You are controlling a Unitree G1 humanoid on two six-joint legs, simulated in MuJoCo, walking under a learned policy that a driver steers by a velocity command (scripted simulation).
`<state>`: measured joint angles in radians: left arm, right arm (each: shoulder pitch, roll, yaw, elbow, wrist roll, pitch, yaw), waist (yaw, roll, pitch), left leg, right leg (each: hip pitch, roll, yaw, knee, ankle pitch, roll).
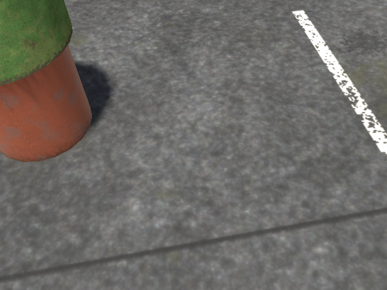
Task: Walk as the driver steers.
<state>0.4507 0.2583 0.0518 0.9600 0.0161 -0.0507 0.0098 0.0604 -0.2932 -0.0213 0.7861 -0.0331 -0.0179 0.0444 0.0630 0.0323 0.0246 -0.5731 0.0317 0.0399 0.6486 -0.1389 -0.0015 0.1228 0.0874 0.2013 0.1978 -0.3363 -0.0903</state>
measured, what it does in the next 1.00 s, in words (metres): walks ahead: left foot, then right foot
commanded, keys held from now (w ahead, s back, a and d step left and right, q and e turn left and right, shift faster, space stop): no key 1.00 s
